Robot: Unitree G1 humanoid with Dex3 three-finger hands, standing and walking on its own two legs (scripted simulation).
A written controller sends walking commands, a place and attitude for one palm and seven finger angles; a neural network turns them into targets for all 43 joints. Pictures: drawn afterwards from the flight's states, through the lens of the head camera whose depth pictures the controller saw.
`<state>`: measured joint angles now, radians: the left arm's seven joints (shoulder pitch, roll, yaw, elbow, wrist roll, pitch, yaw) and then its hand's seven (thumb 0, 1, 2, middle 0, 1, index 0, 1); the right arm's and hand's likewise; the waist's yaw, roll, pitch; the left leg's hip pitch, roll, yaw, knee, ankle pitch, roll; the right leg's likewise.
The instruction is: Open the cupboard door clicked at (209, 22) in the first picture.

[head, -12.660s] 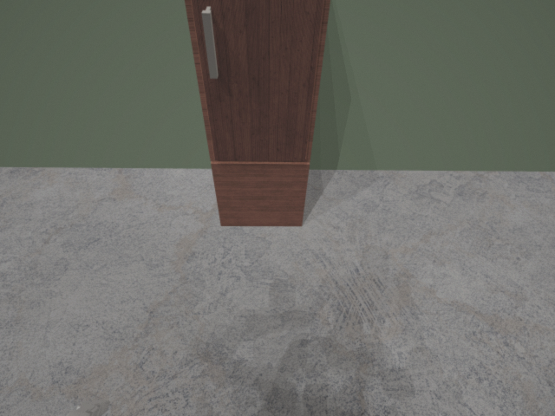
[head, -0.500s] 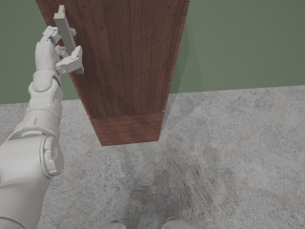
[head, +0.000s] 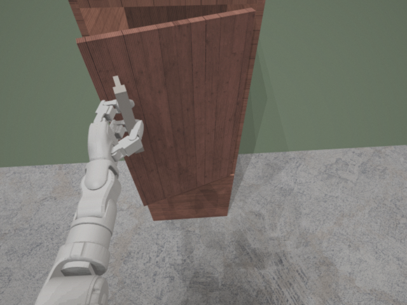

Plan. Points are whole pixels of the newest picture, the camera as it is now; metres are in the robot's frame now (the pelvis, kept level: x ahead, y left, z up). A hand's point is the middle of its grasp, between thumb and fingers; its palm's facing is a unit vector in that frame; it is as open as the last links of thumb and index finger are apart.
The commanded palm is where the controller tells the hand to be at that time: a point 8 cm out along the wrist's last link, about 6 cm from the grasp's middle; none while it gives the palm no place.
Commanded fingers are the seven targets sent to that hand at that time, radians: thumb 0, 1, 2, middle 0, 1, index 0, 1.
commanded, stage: pull the door open along its arc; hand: left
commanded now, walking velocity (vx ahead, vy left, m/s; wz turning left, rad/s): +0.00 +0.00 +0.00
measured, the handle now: (128, 117) +0.48 +0.15 +0.11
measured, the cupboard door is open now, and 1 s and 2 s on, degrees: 19 45 46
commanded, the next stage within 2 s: open thumb and fingers to let go in 0.48 s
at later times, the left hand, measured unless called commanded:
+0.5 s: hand (191, 187) +0.30 +0.02 +0.12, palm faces +0.29 -0.96 -0.03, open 6.9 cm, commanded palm +0.24 +0.06 +0.11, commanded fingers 0.00 0.90 0.90 -0.40 -1.35 -0.40 -1.35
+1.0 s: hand (178, 185) +0.31 +0.04 +0.11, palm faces +0.41 -0.91 -0.03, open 10.8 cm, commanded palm +0.26 +0.07 +0.11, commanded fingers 0.00 -0.50 0.30 -0.30 -1.20 -0.30 -1.20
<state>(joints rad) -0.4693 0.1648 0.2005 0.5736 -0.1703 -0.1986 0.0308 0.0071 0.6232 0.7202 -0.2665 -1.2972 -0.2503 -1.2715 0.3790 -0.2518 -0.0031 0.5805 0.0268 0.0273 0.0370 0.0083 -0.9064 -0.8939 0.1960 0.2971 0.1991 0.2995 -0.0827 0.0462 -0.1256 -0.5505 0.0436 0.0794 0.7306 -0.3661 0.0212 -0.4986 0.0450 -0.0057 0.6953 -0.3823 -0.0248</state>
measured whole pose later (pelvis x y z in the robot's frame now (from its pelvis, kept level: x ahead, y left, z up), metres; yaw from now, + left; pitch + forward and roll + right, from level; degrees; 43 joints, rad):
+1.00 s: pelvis -0.01 -0.04 +0.01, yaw +6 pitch +2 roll +1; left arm -0.08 -0.12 -0.24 0.11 0.04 0.04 0.60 0.01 0.00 0.52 -0.31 -1.24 -0.32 -1.24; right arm 0.17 -0.20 0.00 0.62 -0.03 0.08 0.02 0.01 -0.91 -0.89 0.19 0.30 0.20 0.30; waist -0.01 0.05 -0.05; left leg -0.37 0.01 -0.03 0.64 -0.30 -0.03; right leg -0.30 0.03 -0.11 0.65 -0.39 -0.07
